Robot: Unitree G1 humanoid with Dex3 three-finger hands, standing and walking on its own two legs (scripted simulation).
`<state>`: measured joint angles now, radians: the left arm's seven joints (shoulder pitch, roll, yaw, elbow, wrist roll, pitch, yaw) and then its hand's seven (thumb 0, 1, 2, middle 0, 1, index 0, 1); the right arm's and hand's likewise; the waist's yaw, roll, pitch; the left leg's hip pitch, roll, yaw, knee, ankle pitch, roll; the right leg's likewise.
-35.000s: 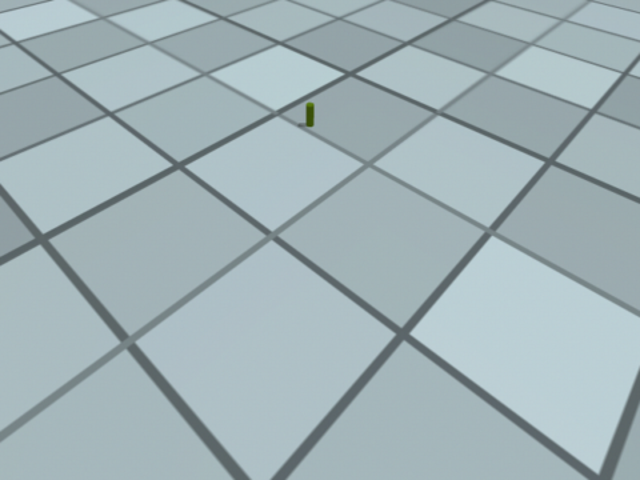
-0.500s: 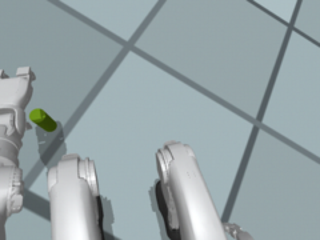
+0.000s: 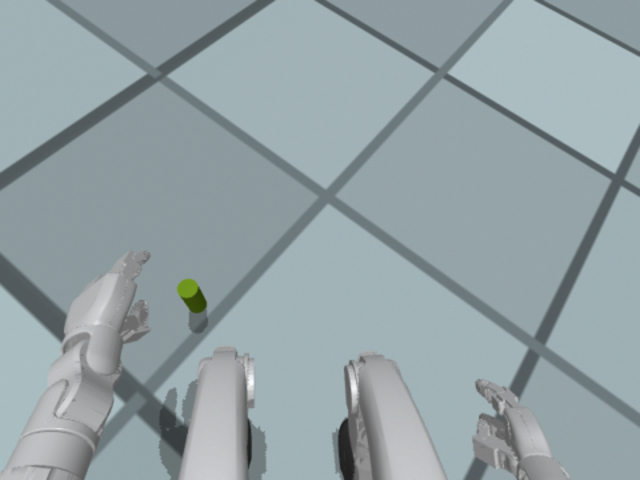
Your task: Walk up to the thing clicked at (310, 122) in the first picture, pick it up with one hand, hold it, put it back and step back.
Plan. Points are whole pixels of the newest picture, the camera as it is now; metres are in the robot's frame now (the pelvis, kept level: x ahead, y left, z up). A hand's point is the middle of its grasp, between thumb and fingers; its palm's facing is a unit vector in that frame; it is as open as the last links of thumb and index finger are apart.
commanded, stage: home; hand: left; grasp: from above
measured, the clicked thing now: (193, 296) +0.46 +0.24 -0.46
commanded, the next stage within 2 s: none
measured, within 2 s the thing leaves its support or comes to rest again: neither
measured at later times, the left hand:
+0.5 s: hand (76, 373) +0.24 +0.20 +0.10, palm faces +0.10 -0.96 -0.25, open 7.4 cm
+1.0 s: hand (48, 392) +0.22 +0.20 +0.15, palm faces +0.15 -0.97 -0.18, open 7.5 cm
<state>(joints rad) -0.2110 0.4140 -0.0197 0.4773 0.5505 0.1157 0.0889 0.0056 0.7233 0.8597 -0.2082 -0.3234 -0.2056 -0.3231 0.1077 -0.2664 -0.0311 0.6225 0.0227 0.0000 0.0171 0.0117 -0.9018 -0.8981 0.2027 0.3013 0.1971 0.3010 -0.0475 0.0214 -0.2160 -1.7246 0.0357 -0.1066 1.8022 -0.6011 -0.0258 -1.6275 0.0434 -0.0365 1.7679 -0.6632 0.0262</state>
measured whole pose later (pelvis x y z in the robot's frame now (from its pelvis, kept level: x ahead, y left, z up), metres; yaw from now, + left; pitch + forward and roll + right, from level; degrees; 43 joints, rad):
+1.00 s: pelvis +0.08 +0.00 +0.19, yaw +5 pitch +11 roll -3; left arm 0.51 0.22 0.03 -0.15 -0.05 0.46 0.02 0.01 0.88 0.89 -0.20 -0.30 -0.19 -0.30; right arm 0.28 -0.22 0.04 0.50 0.01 -0.22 -0.18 0.02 -0.90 -0.90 0.21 0.30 0.20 0.30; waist -0.03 0.04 -0.17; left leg -0.74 0.03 -0.08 1.03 -0.47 -0.02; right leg -0.63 0.01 -0.04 0.96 -0.51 0.02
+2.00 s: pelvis +0.07 +0.00 +0.19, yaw +5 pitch +10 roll -3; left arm 0.51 0.23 0.03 -0.15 -0.06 0.45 0.02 0.01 0.90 0.90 -0.20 -0.30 -0.20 -0.30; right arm 0.29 -0.22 0.04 0.53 0.01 -0.23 -0.18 0.02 -0.90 -0.90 0.21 0.30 0.20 0.30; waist -0.04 0.04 -0.17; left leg -0.73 0.03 -0.07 1.03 -0.47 -0.02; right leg -0.63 0.01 -0.03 0.96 -0.50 0.02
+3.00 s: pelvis +0.07 +0.01 +0.22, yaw +5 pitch +1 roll +0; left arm 0.23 0.30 0.05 0.67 0.04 0.07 0.04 0.01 0.90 0.90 -0.20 -0.30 -0.20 -0.30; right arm 0.18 -0.29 -0.04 0.85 -0.05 -0.04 -0.01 0.02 -0.90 -0.90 0.21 0.30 0.20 0.30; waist 0.02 -0.03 0.02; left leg -0.43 -0.01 -0.02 0.79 -0.37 0.01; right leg -0.36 -0.04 0.01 0.77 -0.43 0.04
